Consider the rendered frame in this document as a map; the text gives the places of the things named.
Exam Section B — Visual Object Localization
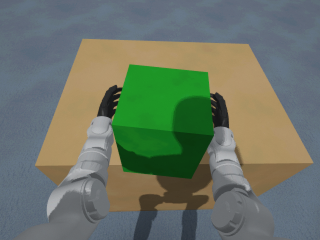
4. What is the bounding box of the right robot hand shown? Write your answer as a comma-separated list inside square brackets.
[210, 92, 229, 128]

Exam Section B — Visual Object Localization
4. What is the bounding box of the carton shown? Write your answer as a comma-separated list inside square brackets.
[111, 64, 214, 179]

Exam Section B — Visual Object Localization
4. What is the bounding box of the left robot hand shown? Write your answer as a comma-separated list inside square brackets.
[97, 85, 123, 119]

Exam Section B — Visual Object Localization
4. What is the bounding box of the left robot forearm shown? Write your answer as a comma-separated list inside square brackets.
[47, 116, 114, 221]

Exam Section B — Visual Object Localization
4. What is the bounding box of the robot left upper arm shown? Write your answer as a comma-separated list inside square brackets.
[12, 177, 110, 240]

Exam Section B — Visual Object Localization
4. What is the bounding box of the pedestal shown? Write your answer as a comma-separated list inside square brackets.
[35, 39, 314, 212]

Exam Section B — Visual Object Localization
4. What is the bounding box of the robot right upper arm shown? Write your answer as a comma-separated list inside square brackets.
[210, 191, 291, 240]

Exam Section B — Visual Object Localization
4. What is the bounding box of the right robot forearm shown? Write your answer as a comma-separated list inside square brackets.
[207, 126, 263, 205]

